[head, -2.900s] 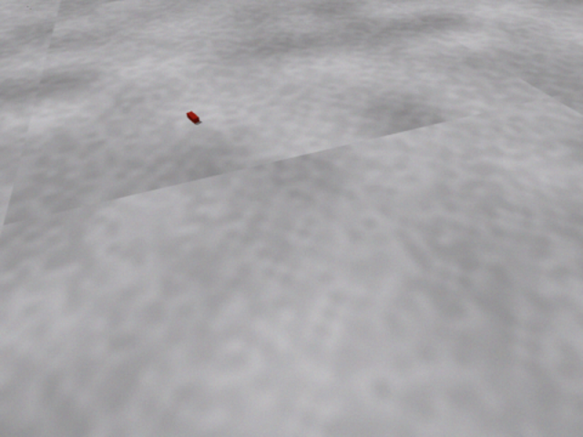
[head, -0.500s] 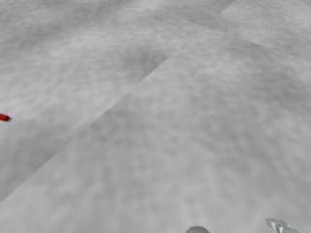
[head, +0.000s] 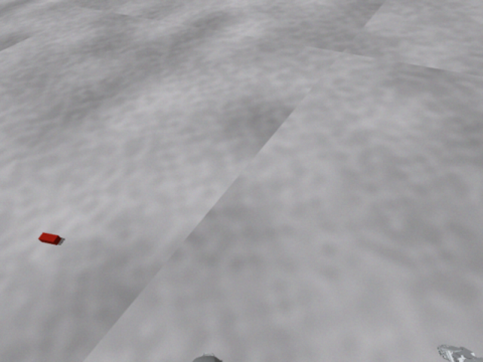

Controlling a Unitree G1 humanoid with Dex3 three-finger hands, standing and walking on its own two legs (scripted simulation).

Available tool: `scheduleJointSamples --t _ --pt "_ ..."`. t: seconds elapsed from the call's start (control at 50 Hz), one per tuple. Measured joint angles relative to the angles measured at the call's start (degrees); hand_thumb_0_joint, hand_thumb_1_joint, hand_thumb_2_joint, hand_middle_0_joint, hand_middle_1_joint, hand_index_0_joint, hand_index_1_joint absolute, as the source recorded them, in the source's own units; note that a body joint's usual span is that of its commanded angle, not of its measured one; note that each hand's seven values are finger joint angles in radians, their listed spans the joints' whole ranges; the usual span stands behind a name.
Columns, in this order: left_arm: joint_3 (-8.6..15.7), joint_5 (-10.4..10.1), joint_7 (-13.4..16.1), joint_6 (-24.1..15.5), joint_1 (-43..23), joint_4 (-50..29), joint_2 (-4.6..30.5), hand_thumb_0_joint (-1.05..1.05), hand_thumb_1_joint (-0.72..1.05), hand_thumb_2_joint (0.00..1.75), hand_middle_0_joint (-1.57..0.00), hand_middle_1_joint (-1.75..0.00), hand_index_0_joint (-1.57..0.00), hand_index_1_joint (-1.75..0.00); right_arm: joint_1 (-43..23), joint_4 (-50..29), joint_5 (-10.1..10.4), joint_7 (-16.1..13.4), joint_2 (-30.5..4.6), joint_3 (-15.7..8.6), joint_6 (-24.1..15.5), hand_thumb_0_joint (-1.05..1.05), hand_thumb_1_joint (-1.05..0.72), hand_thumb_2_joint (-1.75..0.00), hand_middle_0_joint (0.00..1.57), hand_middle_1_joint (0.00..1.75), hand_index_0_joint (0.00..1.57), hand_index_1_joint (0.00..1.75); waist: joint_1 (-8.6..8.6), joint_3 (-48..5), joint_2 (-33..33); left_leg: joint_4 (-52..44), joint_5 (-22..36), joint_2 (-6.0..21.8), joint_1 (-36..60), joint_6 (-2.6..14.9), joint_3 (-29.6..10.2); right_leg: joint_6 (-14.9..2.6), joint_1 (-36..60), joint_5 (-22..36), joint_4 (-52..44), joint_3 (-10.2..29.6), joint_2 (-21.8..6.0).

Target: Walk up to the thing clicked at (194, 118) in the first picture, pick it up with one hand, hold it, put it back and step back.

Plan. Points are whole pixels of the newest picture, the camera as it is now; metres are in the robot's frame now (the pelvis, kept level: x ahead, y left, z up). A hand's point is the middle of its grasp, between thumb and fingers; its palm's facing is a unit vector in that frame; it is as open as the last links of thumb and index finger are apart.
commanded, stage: walk up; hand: left
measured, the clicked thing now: (50, 238) +0.84 +1.07 -0.73
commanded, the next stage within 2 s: none
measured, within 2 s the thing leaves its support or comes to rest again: neither
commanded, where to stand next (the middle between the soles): +0.40 +0.94 m, yaw -18 degrees
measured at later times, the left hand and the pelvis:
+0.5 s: hand (18, 328) +0.24 +0.47 -0.10, palm faces -0.09 -0.80 -0.59, open 7.4 cm; pelvis +0.12 +0.17 +0.00, yaw -5 degrees
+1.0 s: hand out of the picture +0.35 +0.67 -0.12, palm faces -0.23 -0.81 -0.54, open 7.4 cm; pelvis +0.22 +0.38 +0.00, yaw -11 degrees
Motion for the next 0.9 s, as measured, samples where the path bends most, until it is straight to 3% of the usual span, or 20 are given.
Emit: scheduleJointSamples --t 0.04,0.06,0.08,0.12,0.16,0.2,0.26,0.3,0.34,0.38,0.44,0.54,0.64,0.7,0.74,0.76,0.8,0.84,0.9 --pt "0.22 0.08 0.04 0.41 0.23 0.29 1.04 0.01 0.9 0.9 -0.21 -0.3 -0.21 -0.3 -0.06 -0.49 0.08 -0.05 -0.97 -0.53 -0.62 0.01 -0.9 -0.9 0.21 0.3 0.2 0.3 0.13 -0.42 -0.78 -5.71 0.49 -0.27 3.04 0.33 1.19 -0.06 -0.67 -2.06 2.16 1.75 -1.82" --pt "0.4 0.11 0.2 0.83 0.02 0.7 1.89 0.01 0.9 0.9 -0.21 -0.3 -0.21 -0.3 -0.19 -0.56 -0.08 -0.39 -0.83 -0.97 -1.23 0.01 -0.9 -0.9 0.21 0.3 0.2 0.3 -0.17 -0.19 -2.32 -5.78 0.22 -1.6 3.8 -1.28 2.51 -1.16 -1.49 -3.55 4.54 3.45 -3.41" --pt "0.7 -0.09 0.59 1.51 -0.49 1.44 2.49 0.01 0.9 0.9 -0.21 -0.3 -0.21 -0.3 -0.23 -0.72 -0.45 -0.83 -0.35 -1.13 -1.83 0.01 -0.9 -0.9 0.21 0.3 0.2 0.3 -0.42 0.19 -3.72 -4.16 -1.08 -2.68 3.88 -1.78 3.89 -2.04 -2.96 -6.25 8.67 6.09 -3.4" --pt "0.65 -0.88 1.64 2.59 -1.89 3.33 2.52 0.01 0.9 0.9 -0.21 -0.3 -0.21 -0.3 0.25 -0.65 -0.09 -1.66 0.71 -0.66 -2.65 0.01 -0.9 -0.9 0.21 0.3 0.2 0.3 -1.19 0.54 -4.41 -3.31 -2.76 -3.16 4.7 -1.23 5.39 -3.39 -6.65 -8.83 18.69 7.93 0.33" --pt "0.12 -1.89 1.88 2.47 -2.86 4.39 2.35 0.01 0.9 0.9 -0.2 -0.3 -0.21 -0.3 1.2 -0.54 0.06 -2.5 2.33 0.07 -2.7 0.01 -0.9 -0.9 0.21 0.3 0.2 0.3 -2.0 0.81 -5.61 -6.19 -2.49 -3.92 7.22 -0.22 7.29 -3.69 -9.91 -6.91 23.92 6.13 3.02" --pt "-0.47 -2.58 1.6 1.76 -3.57 4.61 1.71 0.01 0.9 0.9 -0.2 -0.3 -0.21 -0.3 2.47 -0.58 0.12 -3.1 3.28 0.73 -2.71 0.01 -0.9 -0.9 0.21 0.3 0.2 0.3 -3.0 1.46 -6.3 -9.66 -1.86 -4.96 10.14 1.03 8.95 -3.38 -11.59 -5.16 23.01 2.5 4.25" --pt "-1.24 -2.97 1.0 0.92 -4.39 3.8 -0.06 0.01 0.9 0.9 -0.2 -0.3 -0.21 -0.3 4.2 -0.86 -0.38 -3.63 3.47 1.12 -2.25 0.01 -0.9 -0.9 0.21 0.3 0.2 0.3 -4.59 2.79 -5.87 -13.05 -1.79 -6.49 13.73 2.94 10.77 -2.74 -11.5 -3.84 15.43 -3.23 5.19" --pt "-1.53 -3.01 0.68 0.45 -4.65 2.74 -1.35 0.01 0.9 0.9 -0.2 -0.3 -0.21 -0.3 5.23 -1.04 -0.62 -3.68 3.17 1.21 -1.56 0.01 -0.9 -0.9 0.21 0.3 0.2 0.3 -5.23 3.37 -5.16 -13.53 -2.78 -7.4 15.31 3.7 11.86 -3.04 -9.53 1.05 7.62 -5.75 5.91" --pt "-1.46 -2.47 0.64 -0.42 -4.14 0.92 -1.8 0.01 0.9 0.9 -0.21 -0.3 -0.21 -0.3 6.47 -1.33 -0.41 -3.54 2.86 1.29 -0.57 0.01 -0.9 -0.9 0.21 0.3 0.2 0.3 -5.13 3.18 -4.68 -9.5 -5.26 -8.15 14.62 4.05 12.56 -4.13 -5.82 6.95 -1.44 -6.39 6.66" --pt "-1.33 -1.76 1.37 -0.54 -4.55 -0.65 -2.69 0.01 0.9 0.9 -0.21 -0.3 -0.21 -0.3 6.39 -0.74 -0.21 -3.89 2.64 1.23 0.48 0.01 -0.9 -0.9 0.21 0.3 0.2 0.3 -4.32 4.11 -2.24 1.2 -7.89 -8.4 10.84 2.61 8.51 -4.95 -5.64 5.46 0.79 -6.81 7.31" --pt "-1.75 -1.77 1.95 0.02 -5.0 -1.88 -3.65 0.01 0.9 0.9 -0.21 -0.3 -0.21 -0.3 5.98 0.56 -0.27 -4.05 2.6 1.3 1.69 0.01 -0.9 -0.9 0.21 0.3 0.2 0.3 -2.84 3.86 0.26 15.19 -7.07 -8.55 4.2 0.54 3.37 -4.4 -4.11 4.16 1.12 -6.78 6.56" --pt "-1.27 -0.8 1.48 -0.14 -2.99 -2.23 -3.21 0.01 0.9 0.9 -0.21 -0.3 -0.21 -0.3 3.67 0.2 -0.15 -2.83 1.73 1.17 1.32 0.01 -0.9 -0.9 0.21 0.3 0.2 0.3 -1.4 3.07 1.66 15.69 -1.65 -4.07 -1.29 -0.05 -1.31 -1.31 -1.94 4.22 -0.67 -4.17 3.98" --pt "-0.17 0.27 0.91 0.11 -0.91 -1.82 -0.53 0.01 0.9 0.9 -0.21 -0.3 -0.21 -0.3 1.5 -0.98 -0.21 -1.61 0.26 0.48 1.23 0.01 -0.9 -0.9 0.21 0.3 0.2 0.3 -0.23 2.06 0.64 5.09 -1.94 -0.14 -0.21 0.02 -0.92 -0.4 -3.09 2.29 1.21 -0.42 0.59" --pt "0.3 0.5 0.87 0.52 -0.29 -1.63 1.26 0.01 0.9 0.9 -0.21 -0.3 -0.21 -0.3 1.14 -1.45 -0.16 -1.42 -1.4 -0.4 0.78 0.01 -0.9 -0.9 0.21 0.3 0.2 0.3 0.55 1.29 -0.02 -0.73 -2.52 -0.5 2.79 0.64 0.94 -0.52 -4.79 0.26 3.86 2.0 -1.76" --pt "0.69 0.4 1.23 1.28 -0.56 -0.76 2.94 0.01 0.9 0.9 -0.21 -0.3 -0.21 -0.3 1.13 -1.54 -0.54 -1.92 -1.37 -1.15 -0.25 0.01 -0.9 -0.9 0.21 0.3 0.2 0.3 0.43 1.59 -2.43 -1.8 -4.7 -2.96 4.62 -1.03 3.26 -2.14 -6.53 -2.37 7.94 5.4 -4.06" --pt "1.01 0.01 1.76 1.95 -0.98 0.2 3.39 0.01 0.9 0.9 -0.21 -0.3 -0.21 -0.3 1.23 -1.66 -0.68 -2.26 -0.89 -1.0 -0.78 0.01 -0.9 -0.9 0.21 0.3 0.2 0.3 0.34 1.85 -3.42 -0.34 -5.67 -3.7 4.57 -1.16 4.36 -2.78 -7.84 -5.81 11.65 7.9 -2.93" --pt "0.77 -0.78 2.93 2.84 -2.17 2.48 3.21 0.01 0.9 0.9 -0.21 -0.3 -0.21 -0.3 1.7 -1.55 -0.36 -2.84 0.22 -0.3 -1.37 0.01 -0.9 -0.9 0.21 0.3 0.2 0.3 -0.64 2.08 -3.67 0.02 -6.27 -4.04 5.05 -0.29 5.15 -3.67 -10.61 -9.5 20.27 8.64 1.45" --pt "0.32 -1.91 3.17 2.68 -2.86 3.61 2.96 0.01 0.9 0.9 -0.2 -0.3 -0.21 -0.3 2.33 -1.55 -0.25 -3.56 2.05 0.61 -1.44 0.01 -0.9 -0.9 0.21 0.3 0.2 0.3 -1.74 2.56 -4.93 -2.61 -5.43 -4.9 6.94 0.85 6.53 -3.66 -12.92 -8.54 24.69 6.61 4.38" --pt "-0.66 -2.76 2.7 1.82 -3.42 3.56 1.49 0.01 0.9 0.9 -0.2 -0.3 -0.21 -0.3 3.66 -1.85 -0.23 -4.18 3.56 1.48 -1.31 0.01 -0.9 -0.9 0.21 0.3 0.2 0.3 -3.3 3.81 -5.86 -7.03 -4.16 -6.52 10.4 2.78 8.46 -2.81 -13.41 -6.41 21.83 1.05 6.13"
